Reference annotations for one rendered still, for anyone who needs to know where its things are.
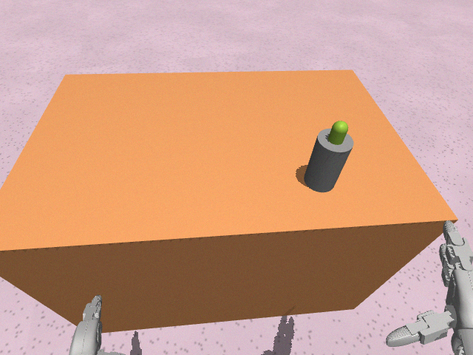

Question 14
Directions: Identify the right robot hand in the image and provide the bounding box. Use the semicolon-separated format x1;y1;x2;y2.
386;220;473;347

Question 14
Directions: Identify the right robot arm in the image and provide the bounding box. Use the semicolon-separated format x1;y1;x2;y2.
451;328;473;355

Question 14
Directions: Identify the bottle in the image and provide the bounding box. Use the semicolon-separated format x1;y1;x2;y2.
304;121;354;192

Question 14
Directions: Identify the left robot hand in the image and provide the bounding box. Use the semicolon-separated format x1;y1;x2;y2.
69;295;125;355

